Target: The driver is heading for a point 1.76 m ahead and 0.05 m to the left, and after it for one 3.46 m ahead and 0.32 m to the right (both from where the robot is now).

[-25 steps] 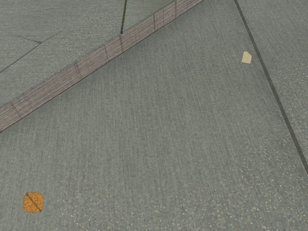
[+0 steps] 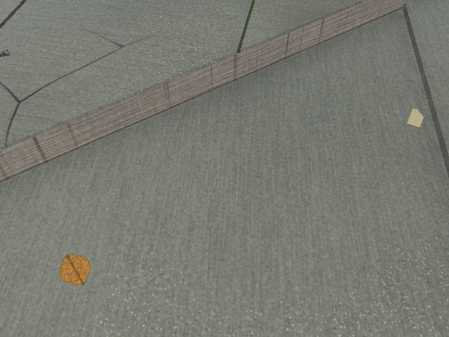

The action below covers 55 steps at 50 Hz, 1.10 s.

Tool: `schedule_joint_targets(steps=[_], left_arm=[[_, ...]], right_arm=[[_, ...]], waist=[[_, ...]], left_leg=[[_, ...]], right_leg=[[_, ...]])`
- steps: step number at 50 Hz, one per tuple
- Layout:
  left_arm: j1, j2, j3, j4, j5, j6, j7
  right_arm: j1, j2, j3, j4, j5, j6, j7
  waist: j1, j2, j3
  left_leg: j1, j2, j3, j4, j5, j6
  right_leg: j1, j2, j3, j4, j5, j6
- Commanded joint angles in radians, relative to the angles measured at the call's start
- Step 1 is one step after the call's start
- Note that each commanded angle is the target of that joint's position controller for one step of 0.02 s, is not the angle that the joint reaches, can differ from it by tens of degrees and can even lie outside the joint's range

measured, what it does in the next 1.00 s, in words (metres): walks ahead: left foot, then right foot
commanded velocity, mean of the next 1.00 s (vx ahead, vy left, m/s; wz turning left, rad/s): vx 0.33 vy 0.00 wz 0.00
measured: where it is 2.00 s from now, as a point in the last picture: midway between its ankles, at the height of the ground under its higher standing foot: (225, 200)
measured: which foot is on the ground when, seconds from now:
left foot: up 0.00-0.20, down 0.22-0.76, up 0.78-1.00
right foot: down 0.00-0.20, up 0.22-0.72, down 0.74-1.00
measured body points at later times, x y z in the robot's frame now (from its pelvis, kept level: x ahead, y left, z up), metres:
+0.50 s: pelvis +0.08 +0.08 +0.02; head +0.10 +0.11 +0.47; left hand +0.19 +0.38 -0.09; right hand +0.20 -0.18 -0.08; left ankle -0.01 +0.14 -0.73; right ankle +0.26 -0.06 -0.67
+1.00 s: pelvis +0.37 +0.08 +0.01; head +0.41 +0.08 +0.46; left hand +0.47 +0.36 -0.10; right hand +0.54 -0.18 -0.07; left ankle +0.50 +0.27 -0.66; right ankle +0.37 +0.00 -0.73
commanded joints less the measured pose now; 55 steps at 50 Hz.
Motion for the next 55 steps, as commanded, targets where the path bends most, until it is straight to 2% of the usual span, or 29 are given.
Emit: schedule_joint_targets(steps=[1,5,8,9,10,11,12,13,14,15,16,17,20,24,31,34,35,36,37,38,39,40,41,42,43,46,49,52,55], left_arm=[[-0.072,0.149,0.035,-0.082,-0.012,-0.029,0.009],[-0.056,0.18,0.049,-0.065,-0.018,-0.006,0.009],[-0.028,0.206,0.058,-0.047,-0.05,-0.008,-0.007],[-0.03,0.189,0.052,-0.04,-0.056,-0.013,-0.013],[-0.009,0.135,0.036,-0.029,-0.042,-0.02,-0.021],[-0.05,0.061,0.011,-0.055,-0.006,-0.027,-0.029],[-0.139,0.058,0.006,-0.143,-0.011,-0.05,-0.027],[-0.191,0.127,0.024,-0.146,-0.044,-0.07,-0.031],[-0.181,0.156,0.033,-0.139,-0.056,-0.083,-0.038],[-0.148,0.161,0.038,-0.108,-0.039,-0.09,-0.035],[-0.118,0.16,0.039,-0.087,-0.02,-0.095,-0.035],[-0.099,0.147,0.037,-0.067,-0.015,-0.097,-0.041],[-0.106,0.099,0.02,-0.041,-0.024,-0.096,-0.052],[-0.174,0.066,-0.001,-0.052,-0.039,-0.091,-0.062],[-0.285,0.045,-0.026,-0.101,-0.049,-0.107,-0.105],[-0.249,0.069,-0.016,-0.111,-0.042,-0.111,-0.116],[-0.185,0.097,-0.002,-0.1,-0.04,-0.107,-0.112],[-0.05,0.139,0.021,-0.071,-0.042,-0.103,-0.105],[0.1,0.187,0.044,-0.046,-0.047,-0.096,-0.089],[0.231,0.299,0.072,-0.037,-0.038,-0.091,-0.076],[0.243,0.227,0.05,-0.029,-0.047,-0.092,-0.072],[0.201,0.187,0.036,-0.03,-0.042,-0.089,-0.067],[0.14,0.167,0.03,-0.042,-0.041,-0.088,-0.063],[0.077,0.145,0.021,-0.052,-0.038,-0.087,-0.061],[0.035,0.123,0.011,-0.067,-0.026,-0.089,-0.057],[-0.011,0.129,0.013,-0.077,-0.027,-0.09,-0.045],[0.002,0.162,0.024,-0.064,-0.035,-0.092,-0.032],[0.082,0.178,0.031,-0.037,-0.046,-0.081,-0.025],[0.115,0.173,0.031,-0.021,-0.056,-0.069,-0.019]], right_arm=[[-0.026,-0.084,-0.028,-0.086,0.006,0.007,0.004],[-0.058,-0.051,-0.01,-0.121,0.012,0.01,0.032],[-0.018,-0.07,-0.02,-0.124,0.016,0.02,0.044],[0.038,-0.079,-0.028,-0.1,0.015,0.022,0.042],[0.133,-0.115,-0.048,-0.062,0.021,0.019,0.034],[0.25,-0.21,-0.077,-0.047,0.023,0.01,0.019],[0.257,-0.303,-0.083,-0.082,-0.008,-0.031,0.031],[0.228,-0.219,-0.06,-0.085,-0.018,-0.063,0.038],[0.183,-0.165,-0.04,-0.084,-0.012,-0.079,0.035],[0.145,-0.135,-0.029,-0.092,-0.003,-0.084,0.029],[0.107,-0.111,-0.018,-0.092,-0.002,-0.083,0.019],[0.102,-0.1,-0.011,-0.096,-0.013,-0.086,0.011],[0.146,-0.107,-0.011,-0.075,-0.022,-0.1,-0.001],[0.193,-0.121,-0.012,-0.037,-0.021,-0.107,-0.001],[0.248,-0.133,-0.019,0.026,-0.013,-0.101,0.002],[0.237,-0.158,-0.025,0.028,-0.011,-0.089,-0.009],[0.233,-0.172,-0.028,0.025,-0.014,-0.082,-0.017],[0.218,-0.178,-0.027,0.018,-0.016,-0.073,-0.024],[0.214,-0.174,-0.022,0.006,-0.019,-0.076,-0.031],[0.297,-0.069,0.014,-0.043,-0.039,-0.099,-0.018],[0.28,-0.065,0.028,-0.03,-0.034,-0.136,0.001],[0.159,-0.125,0.01,-0.07,0.014,-0.161,0.018],[0.097,-0.125,0.017,-0.095,0.023,-0.176,0.022],[0.074,-0.116,0.016,-0.099,0.0,-0.182,0.018],[0.086,-0.121,0.009,-0.097,-0.019,-0.174,0.014],[0.144,-0.089,0.015,-0.087,-0.034,-0.142,0.011],[0.042,-0.047,0.034,-0.118,-0.042,-0.136,0.007],[-0.084,-0.037,0.039,-0.142,-0.024,-0.147,0.014],[-0.098,-0.082,0.019,-0.15,-0.005,-0.155,0.02]], waist=[[-0.016,-0.096,-0.053],[0.019,-0.169,-0.099],[0.004,-0.169,-0.128],[-0.022,-0.154,-0.126],[-0.049,-0.079,-0.138],[-0.093,0.166,-0.12],[-0.108,0.267,-0.122],[-0.119,0.137,-0.076],[-0.079,0.137,-0.017],[-0.052,0.092,0.005],[-0.029,0.096,0.009],[-0.022,0.112,-0.003],[-0.04,0.072,-0.021],[-0.079,0.077,0.012],[-0.119,0.042,0.091],[-0.077,0.082,0.016],[-0.039,0.106,-0.05],[0.038,0.103,-0.137],[0.118,0.075,-0.221],[0.093,-0.168,-0.378],[0.105,-0.184,-0.507],[0.127,-0.136,-0.35],[0.1,-0.061,-0.226],[0.053,0.004,-0.129],[0.012,-0.01,-0.083],[-0.044,-0.066,-0.047],[-0.017,-0.07,-0.016],[0.049,-0.082,-0.032],[0.043,-0.112,-0.05]], left_leg=[[-0.178,0.084,-0.005,0.157,-0.035,-0.022],[0.0,0.06,0.104,-0.091,0.067,-0.029],[0.148,0.02,0.173,-0.303,0.177,0.021],[0.256,-0.007,0.193,-0.379,0.202,0.049],[0.416,-0.022,0.164,-0.425,0.178,0.086],[0.574,0.183,-0.173,-0.533,0.15,0.183],[0.57,0.39,-0.689,-0.688,-0.055,0.401],[0.529,0.404,-0.68,-0.746,-0.17,0.409],[0.475,0.363,-0.59,-0.751,-0.189,0.362],[0.442,0.313,-0.499,-0.737,-0.119,0.318],[0.423,0.274,-0.401,-0.739,-0.004,0.286],[0.405,0.238,-0.324,-0.751,0.096,0.265],[0.422,0.207,-0.178,-0.766,0.332,0.24],[0.433,0.203,-0.07,-0.792,0.405,0.217],[0.524,0.257,0.045,-0.783,0.549,0.211],[0.588,0.258,0.101,-0.64,1.028,0.18],[0.608,0.251,0.118,-0.534,1.245,0.165],[0.574,0.226,0.153,-0.351,1.368,0.14],[0.381,0.205,0.17,-0.122,1.255,0.102],[-0.066,0.055,0.162,0.324,0.586,0.023],[-0.231,-0.064,-0.018,0.499,-0.047,0.016],[-0.34,0.006,-0.07,0.526,0.01,0.033],[-0.345,0.056,-0.053,0.449,0.089,0.049],[-0.307,0.088,-0.036,0.341,0.131,0.047],[-0.24,0.114,-0.033,0.277,0.165,0.038],[-0.149,0.125,0.003,0.168,0.193,-0.016],[-0.089,0.1,0.036,-0.073,0.385,-0.051],[-0.002,0.039,0.041,-0.294,0.576,-0.062],[0.025,0.038,-0.015,-0.388,0.558,-0.044]], right_leg=[[0.155,-0.362,0.292,-0.22,0.499,-0.218],[0.153,-0.283,0.101,-0.183,0.56,-0.17],[0.115,-0.302,0.075,-0.176,0.202,-0.131],[0.041,-0.285,0.048,-0.136,0.043,-0.102],[-0.078,-0.242,-0.013,-0.007,-0.098,-0.058],[-0.343,-0.137,-0.107,0.372,-0.275,0.03],[-0.631,0.014,0.051,0.582,-0.369,0.064],[-0.671,-0.044,0.158,0.645,-0.307,0.045],[-0.661,-0.071,0.168,0.611,-0.197,0.02],[-0.626,-0.092,0.163,0.572,-0.103,0.02],[-0.589,-0.105,0.154,0.507,-0.008,0.031],[-0.532,-0.105,0.138,0.479,0.073,0.041],[-0.495,-0.098,0.103,0.375,0.235,0.068],[-0.478,-0.091,0.094,0.198,0.352,0.074],[-0.483,-0.054,0.063,0.023,0.342,0.009],[-0.362,0.014,0.002,0.002,0.239,-0.045],[-0.269,0.052,-0.025,0.015,0.197,-0.067],[-0.088,0.092,-0.045,-0.007,0.208,-0.097],[0.203,0.051,0.043,-0.018,0.256,-0.142],[0.647,-0.246,0.55,-0.014,0.144,-0.333],[0.751,-0.35,0.916,-0.191,0.015,-0.402],[0.651,-0.317,0.778,-0.237,-0.051,-0.339],[0.487,-0.279,0.655,-0.259,-0.028,-0.301],[0.317,-0.238,0.57,-0.286,0.059,-0.278],[0.196,-0.201,0.505,-0.316,0.144,-0.269],[-0.004,-0.157,0.409,-0.362,0.295,-0.285],[-0.118,-0.088,0.305,-0.358,0.31,-0.242],[-0.107,-0.072,0.315,-0.322,0.216,-0.194],[-0.001,-0.116,0.412,-0.239,0.128,-0.158]])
